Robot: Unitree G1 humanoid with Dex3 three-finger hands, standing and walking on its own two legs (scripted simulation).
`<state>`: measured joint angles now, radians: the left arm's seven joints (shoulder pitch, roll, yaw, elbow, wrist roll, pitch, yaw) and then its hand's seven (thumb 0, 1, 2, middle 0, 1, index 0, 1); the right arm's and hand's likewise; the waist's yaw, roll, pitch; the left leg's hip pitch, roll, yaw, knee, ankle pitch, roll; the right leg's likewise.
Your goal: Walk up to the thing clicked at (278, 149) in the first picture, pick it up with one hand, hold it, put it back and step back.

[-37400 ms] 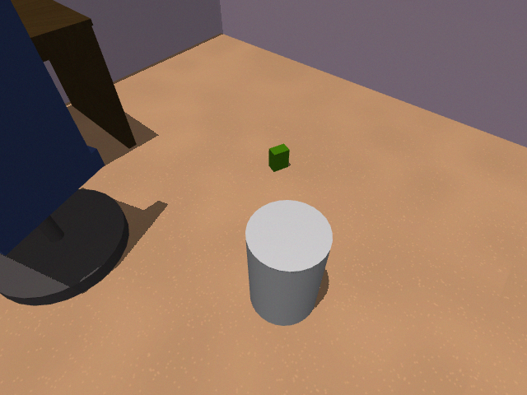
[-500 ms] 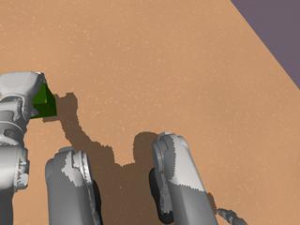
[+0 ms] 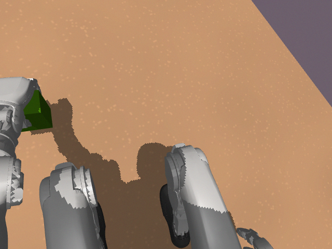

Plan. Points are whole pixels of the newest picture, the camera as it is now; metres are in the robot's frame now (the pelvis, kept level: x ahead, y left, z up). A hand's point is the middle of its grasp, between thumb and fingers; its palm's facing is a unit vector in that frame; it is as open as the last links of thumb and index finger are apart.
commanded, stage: lower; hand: left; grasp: from above
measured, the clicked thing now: (26, 112) +0.47 +0.28 -0.21
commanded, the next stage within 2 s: rest in 0.20 s
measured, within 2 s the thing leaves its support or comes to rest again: neither
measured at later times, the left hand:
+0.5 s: hand (29, 113) +0.47 +0.28 -0.21, palm faces -0.48 -0.05 -0.88, open 9.4 cm
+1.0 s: hand (28, 113) +0.47 +0.28 -0.23, palm faces -0.46 -0.07 -0.88, open 9.3 cm
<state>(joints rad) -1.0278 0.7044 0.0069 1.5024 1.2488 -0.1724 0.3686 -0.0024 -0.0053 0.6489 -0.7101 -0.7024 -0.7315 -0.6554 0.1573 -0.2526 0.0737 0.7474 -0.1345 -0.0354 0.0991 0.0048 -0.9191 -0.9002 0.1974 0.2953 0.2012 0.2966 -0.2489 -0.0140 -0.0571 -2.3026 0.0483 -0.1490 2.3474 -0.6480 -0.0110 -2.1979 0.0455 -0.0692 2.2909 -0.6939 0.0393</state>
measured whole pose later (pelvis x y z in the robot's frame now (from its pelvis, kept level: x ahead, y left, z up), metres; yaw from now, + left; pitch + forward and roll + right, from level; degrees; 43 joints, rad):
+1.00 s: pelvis +0.01 +0.00 -0.04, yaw -3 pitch +31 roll -10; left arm -1.04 0.83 0.06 1.63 1.28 -0.21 0.49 0.00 -0.01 0.64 -0.72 -0.69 -0.74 -0.65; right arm 0.13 -0.27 0.16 0.72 -0.21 -0.11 0.15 0.00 -0.91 -0.89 0.20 0.30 0.20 0.30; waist -0.30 -0.06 0.04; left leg -2.37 0.05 -0.21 2.49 -0.68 -0.02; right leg -2.25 0.07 -0.11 2.40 -0.71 0.05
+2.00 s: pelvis +0.01 +0.00 -0.04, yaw -4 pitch +32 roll -11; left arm -0.95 0.79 0.12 1.43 1.25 -0.14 0.50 0.00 -0.35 0.87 -0.21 -0.91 -0.23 -0.90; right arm 0.15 -0.28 0.15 0.71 -0.20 -0.12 0.19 0.00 -0.91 -0.90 0.20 0.30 0.20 0.30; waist -0.29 -0.04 0.01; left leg -2.38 0.04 -0.22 2.49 -0.69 -0.03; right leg -2.26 0.07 -0.12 2.39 -0.71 0.05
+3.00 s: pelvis +0.00 +0.00 +0.01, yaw +1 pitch +36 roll -7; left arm -1.00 0.69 0.06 1.32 1.17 -0.06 0.34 0.00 -0.26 0.87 -0.26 -0.76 -0.26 -0.77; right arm 0.21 -0.21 0.08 0.71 -0.11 -0.02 0.10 0.01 -0.90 -0.89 0.20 0.30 0.20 0.30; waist -0.25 0.04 -0.09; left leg -2.30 0.04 -0.12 2.30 -0.63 0.00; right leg -2.20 0.03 -0.05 2.25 -0.68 0.05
